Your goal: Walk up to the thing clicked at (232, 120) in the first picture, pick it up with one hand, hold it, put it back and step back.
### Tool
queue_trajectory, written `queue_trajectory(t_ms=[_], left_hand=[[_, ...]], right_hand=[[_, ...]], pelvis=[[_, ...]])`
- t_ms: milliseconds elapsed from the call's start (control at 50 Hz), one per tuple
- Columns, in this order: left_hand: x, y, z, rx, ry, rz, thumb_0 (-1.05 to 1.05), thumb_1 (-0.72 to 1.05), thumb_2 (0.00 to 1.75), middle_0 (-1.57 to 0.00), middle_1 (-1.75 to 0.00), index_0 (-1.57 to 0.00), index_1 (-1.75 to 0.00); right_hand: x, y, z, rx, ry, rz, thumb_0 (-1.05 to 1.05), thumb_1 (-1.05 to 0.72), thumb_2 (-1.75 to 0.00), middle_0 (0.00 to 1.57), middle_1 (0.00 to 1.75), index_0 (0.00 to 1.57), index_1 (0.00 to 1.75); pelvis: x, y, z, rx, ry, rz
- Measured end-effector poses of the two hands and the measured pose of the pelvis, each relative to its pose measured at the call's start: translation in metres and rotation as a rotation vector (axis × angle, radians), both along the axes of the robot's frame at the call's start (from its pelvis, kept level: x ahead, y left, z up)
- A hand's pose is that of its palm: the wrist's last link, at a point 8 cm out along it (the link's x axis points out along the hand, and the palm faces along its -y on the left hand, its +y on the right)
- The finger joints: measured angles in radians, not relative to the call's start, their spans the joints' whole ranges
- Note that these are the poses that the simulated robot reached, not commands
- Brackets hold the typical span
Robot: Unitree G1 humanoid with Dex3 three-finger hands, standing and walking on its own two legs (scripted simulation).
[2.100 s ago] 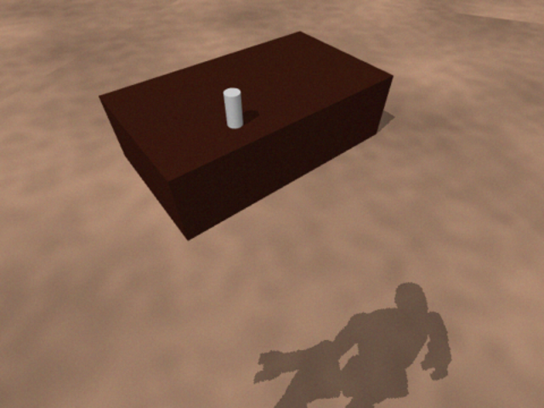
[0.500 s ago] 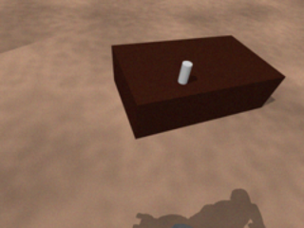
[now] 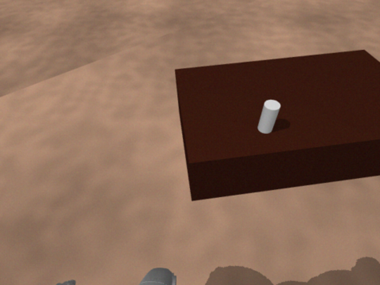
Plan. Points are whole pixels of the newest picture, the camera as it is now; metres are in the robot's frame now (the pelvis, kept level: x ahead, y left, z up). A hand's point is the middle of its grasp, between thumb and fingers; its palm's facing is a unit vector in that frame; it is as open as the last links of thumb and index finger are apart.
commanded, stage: walk up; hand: right
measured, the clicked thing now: (268, 117) +0.88 -0.30 -0.30
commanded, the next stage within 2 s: none
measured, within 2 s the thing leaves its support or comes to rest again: neither
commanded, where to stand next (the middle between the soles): +0.38 -0.20 m, yaw +12 degrees
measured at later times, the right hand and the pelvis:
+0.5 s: hand (365, 251) +0.24 -0.38 -0.12, palm faces -0.09 +0.86 -0.51, open 7.4 cm; pelvis +0.16 -0.10 -0.02, yaw +4 degrees
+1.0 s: hand (363, 188) +0.42 -0.47 -0.15, palm faces -0.25 +0.88 -0.39, open 7.4 cm; pelvis +0.29 -0.22 -0.01, yaw +9 degrees
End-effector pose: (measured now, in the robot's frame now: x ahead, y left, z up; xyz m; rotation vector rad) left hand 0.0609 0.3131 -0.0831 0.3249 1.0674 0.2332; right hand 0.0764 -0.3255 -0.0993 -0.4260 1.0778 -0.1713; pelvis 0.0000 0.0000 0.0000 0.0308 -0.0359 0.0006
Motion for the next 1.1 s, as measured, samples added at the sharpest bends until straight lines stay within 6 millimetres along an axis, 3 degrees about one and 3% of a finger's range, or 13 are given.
queue_trajectory(t_ms=[120, 240, 300, 400, 500, 580, 660, 700, 820, 920, 1020, 1100], left_hand=[[0.003, -0.022, -0.012, -0.017, 0.083, 0.037, 0.00, 0.90, 0.90, -0.21, -0.30, -0.20, -0.30], [0.026, -0.037, -0.049, -0.058, 0.124, 0.077, 0.00, 0.90, 0.90, -0.21, -0.30, -0.20, -0.30], [0.048, -0.049, -0.063, -0.076, 0.148, 0.077, 0.01, 0.90, 0.90, -0.20, -0.30, -0.20, -0.30], [0.096, -0.069, -0.058, -0.088, 0.143, 0.017, 0.01, 0.90, 0.90, -0.20, -0.30, -0.20, -0.30], [0.144, -0.084, -0.045, -0.061, 0.057, 0.014, 0.01, 0.91, 0.90, -0.20, -0.30, -0.20, -0.30], [0.172, -0.105, -0.036, -0.018, 0.048, 0.010, 0.00, 0.91, 0.90, -0.20, -0.30, -0.20, -0.30], [0.183, -0.134, -0.030, 0.043, 0.035, 0.039, 0.00, 0.91, 0.90, -0.20, -0.30, -0.20, -0.30], [0.179, -0.149, -0.027, 0.055, 0.030, 0.071, 0.00, 0.91, 0.90, -0.20, -0.30, -0.20, -0.30], [0.164, -0.191, -0.013, 0.024, 0.099, 0.159, 0.00, 0.90, 0.90, -0.20, -0.30, -0.20, -0.30], [0.162, -0.213, -0.017, 0.006, 0.172, 0.186, 0.00, 0.90, 0.90, -0.21, -0.30, -0.20, -0.30], [0.176, -0.224, -0.034, -0.018, 0.204, 0.213, 0.00, 0.90, 0.90, -0.21, -0.30, -0.20, -0.30], [0.200, -0.226, -0.051, -0.038, 0.186, 0.236, 0.00, 0.90, 0.90, -0.21, -0.30, -0.20, -0.30]], right_hand=[[0.076, -0.016, 0.011, -0.009, -0.031, 0.056, 0.01, -0.90, -0.89, 0.20, 0.30, 0.21, 0.30], [0.132, -0.022, 0.005, -0.049, -0.025, 0.100, 0.01, -0.90, -0.89, 0.20, 0.30, 0.21, 0.30], [0.147, -0.030, 0.002, -0.072, -0.049, 0.091, 0.01, -0.90, -0.89, 0.20, 0.31, 0.21, 0.30], [0.152, -0.055, 0.017, -0.089, -0.076, 0.014, 0.01, -0.90, -0.89, 0.21, 0.31, 0.21, 0.30], [0.153, -0.095, 0.021, -0.104, -0.012, 0.030, 0.01, -0.89, -0.89, 0.21, 0.31, 0.21, 0.30], [0.164, -0.142, 0.011, -0.105, 0.019, 0.026, 0.01, -0.89, -0.89, 0.21, 0.31, 0.21, 0.30], [0.190, -0.196, -0.013, -0.121, 0.037, 0.011, 0.01, -0.89, -0.89, 0.21, 0.31, 0.21, 0.30], [0.207, -0.209, -0.020, -0.122, 0.057, -0.004, 0.01, -0.90, -0.89, 0.21, 0.31, 0.21, 0.30], [0.269, -0.207, -0.008, -0.034, 0.028, 0.072, 0.01, -0.90, -0.89, 0.20, 0.30, 0.21, 0.30], [0.314, -0.198, -0.003, 0.012, 0.039, 0.146, 0.01, -0.90, -0.89, 0.20, 0.30, 0.21, 0.30], [0.357, -0.184, -0.012, 0.019, 0.055, 0.187, 0.01, -0.90, -0.89, 0.20, 0.30, 0.21, 0.30], [0.389, -0.168, -0.020, 0.023, 0.028, 0.218, 0.01, -0.90, -0.89, 0.20, 0.30, 0.21, 0.30]], pelvis=[[0.044, -0.024, 0.000, -0.029, 0.002, 0.024], [0.094, -0.039, -0.021, -0.033, -0.002, 0.065], [0.110, -0.045, -0.029, -0.005, -0.012, 0.070], [0.136, -0.066, -0.020, -0.014, -0.029, 0.059], [0.159, -0.098, -0.017, -0.015, -0.024, 0.072], [0.180, -0.132, -0.022, -0.003, -0.012, 0.074], [0.205, -0.168, -0.036, -0.032, -0.019, 0.085], [0.216, -0.181, -0.035, -0.028, -0.019, 0.098], [0.250, -0.205, -0.010, -0.026, -0.008, 0.108], [0.274, -0.218, -0.005, -0.035, 0.000, 0.128], [0.296, -0.220, -0.013, -0.041, 0.002, 0.165], [0.307, -0.217, -0.022, -0.013, -0.004, 0.194]])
